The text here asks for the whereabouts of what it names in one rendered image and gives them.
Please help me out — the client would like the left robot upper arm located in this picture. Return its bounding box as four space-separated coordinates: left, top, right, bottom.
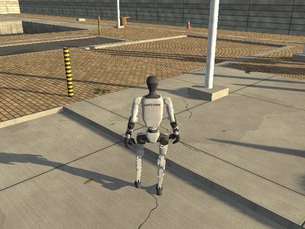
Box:
130 96 142 123

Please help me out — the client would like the left robot hand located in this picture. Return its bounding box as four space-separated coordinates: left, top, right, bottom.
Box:
124 137 135 149

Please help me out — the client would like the robot left thigh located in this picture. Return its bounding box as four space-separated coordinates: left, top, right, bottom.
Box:
136 132 146 158

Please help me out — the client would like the right robot upper arm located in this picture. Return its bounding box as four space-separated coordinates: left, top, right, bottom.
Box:
163 96 175 123

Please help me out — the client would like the robot torso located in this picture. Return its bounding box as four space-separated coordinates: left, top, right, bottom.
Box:
141 95 163 143

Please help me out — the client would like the left robot forearm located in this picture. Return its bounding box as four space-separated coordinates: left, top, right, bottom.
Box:
125 116 135 138

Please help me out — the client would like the right robot hand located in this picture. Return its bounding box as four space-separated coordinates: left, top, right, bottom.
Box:
169 133 180 144

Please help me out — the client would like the right robot forearm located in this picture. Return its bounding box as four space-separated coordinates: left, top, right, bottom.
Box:
170 116 179 135

